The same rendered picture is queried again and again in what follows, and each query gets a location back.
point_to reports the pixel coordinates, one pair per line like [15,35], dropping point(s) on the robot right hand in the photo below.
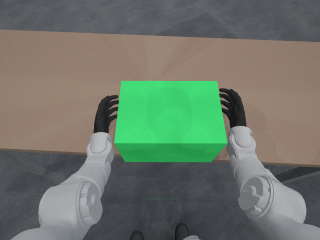
[235,111]

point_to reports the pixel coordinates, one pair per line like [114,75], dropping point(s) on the robot left hand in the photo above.
[103,119]

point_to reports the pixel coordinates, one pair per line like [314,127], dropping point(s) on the left robot foot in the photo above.
[137,235]

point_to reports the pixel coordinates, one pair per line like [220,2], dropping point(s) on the robot left forearm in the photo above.
[97,166]

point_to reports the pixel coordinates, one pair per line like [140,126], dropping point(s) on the right robot foot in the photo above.
[181,231]

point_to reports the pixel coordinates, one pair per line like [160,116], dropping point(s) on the table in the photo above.
[51,84]

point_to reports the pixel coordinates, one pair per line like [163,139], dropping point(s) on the robot foot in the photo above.
[137,235]
[181,231]

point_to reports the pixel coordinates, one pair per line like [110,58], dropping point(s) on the right robot upper arm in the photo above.
[275,211]

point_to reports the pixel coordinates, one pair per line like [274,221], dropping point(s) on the robot right forearm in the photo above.
[243,162]

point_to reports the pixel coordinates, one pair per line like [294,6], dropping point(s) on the left robot upper arm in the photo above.
[66,212]

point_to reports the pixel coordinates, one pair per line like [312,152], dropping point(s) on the carton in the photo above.
[169,121]

